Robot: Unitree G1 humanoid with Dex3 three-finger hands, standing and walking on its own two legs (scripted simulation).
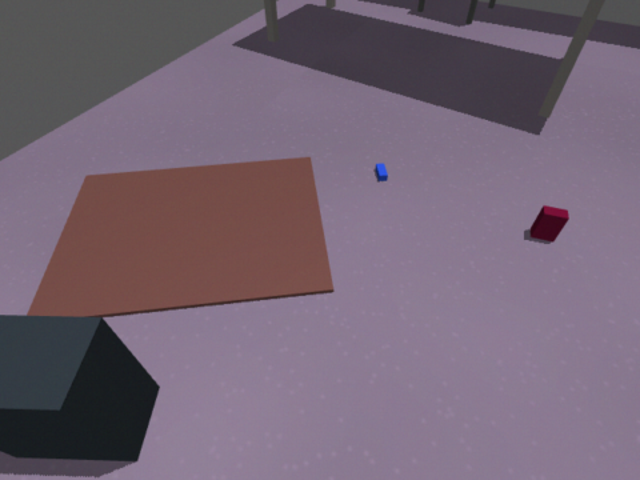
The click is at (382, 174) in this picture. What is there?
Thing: small brick
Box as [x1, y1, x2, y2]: [375, 163, 387, 180]
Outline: 376,164 375,169 378,179 386,180 387,174 383,163
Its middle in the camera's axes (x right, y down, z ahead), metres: +0.30 -0.31 +1.93
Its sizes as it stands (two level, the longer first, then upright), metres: 0.093 0.040 0.033
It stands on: the floor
